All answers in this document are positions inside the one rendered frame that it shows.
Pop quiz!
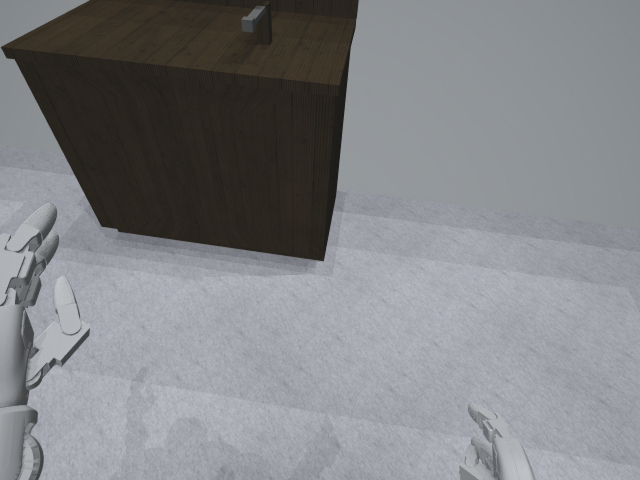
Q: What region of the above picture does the left robot forearm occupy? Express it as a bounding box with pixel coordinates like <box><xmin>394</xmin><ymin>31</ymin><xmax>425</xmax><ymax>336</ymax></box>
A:
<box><xmin>0</xmin><ymin>405</ymin><xmax>44</xmax><ymax>480</ymax></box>

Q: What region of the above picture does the robot right hand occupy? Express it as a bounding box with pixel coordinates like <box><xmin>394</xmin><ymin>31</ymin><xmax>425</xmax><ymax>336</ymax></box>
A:
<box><xmin>459</xmin><ymin>403</ymin><xmax>536</xmax><ymax>480</ymax></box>

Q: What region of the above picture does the robot left hand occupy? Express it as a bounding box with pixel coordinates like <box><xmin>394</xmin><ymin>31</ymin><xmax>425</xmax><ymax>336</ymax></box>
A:
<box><xmin>0</xmin><ymin>203</ymin><xmax>90</xmax><ymax>408</ymax></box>

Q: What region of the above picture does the tap lever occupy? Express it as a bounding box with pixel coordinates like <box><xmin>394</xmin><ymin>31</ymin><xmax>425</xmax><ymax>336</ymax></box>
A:
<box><xmin>241</xmin><ymin>5</ymin><xmax>266</xmax><ymax>32</ymax></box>

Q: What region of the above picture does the counter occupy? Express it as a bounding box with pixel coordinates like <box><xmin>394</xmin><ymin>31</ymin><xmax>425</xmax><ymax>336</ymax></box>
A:
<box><xmin>1</xmin><ymin>0</ymin><xmax>359</xmax><ymax>261</ymax></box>

